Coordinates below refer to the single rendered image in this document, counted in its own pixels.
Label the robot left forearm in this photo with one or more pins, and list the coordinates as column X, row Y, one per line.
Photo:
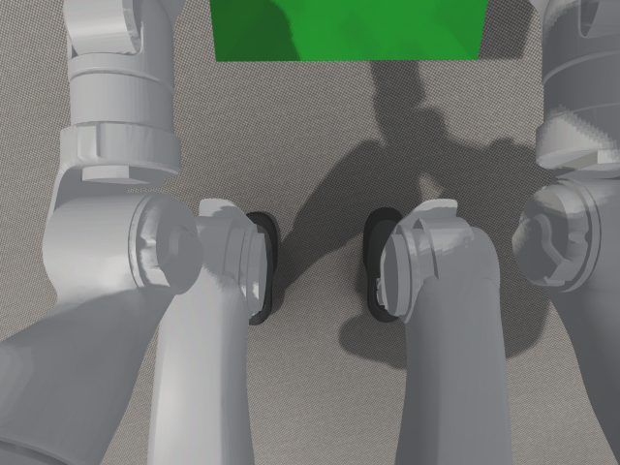
column 121, row 75

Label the robot right upper arm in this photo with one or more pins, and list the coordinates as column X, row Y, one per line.
column 568, row 241

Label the left robot foot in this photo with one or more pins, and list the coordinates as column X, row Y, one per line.
column 265, row 225

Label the right robot foot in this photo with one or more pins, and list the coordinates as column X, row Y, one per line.
column 378, row 227

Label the robot right forearm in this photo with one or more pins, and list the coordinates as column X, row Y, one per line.
column 580, row 134

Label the carton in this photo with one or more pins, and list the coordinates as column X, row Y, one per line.
column 346, row 30

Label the robot left upper arm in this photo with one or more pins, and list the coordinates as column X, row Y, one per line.
column 116, row 262

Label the robot foot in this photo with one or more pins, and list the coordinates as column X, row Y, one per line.
column 378, row 227
column 265, row 225

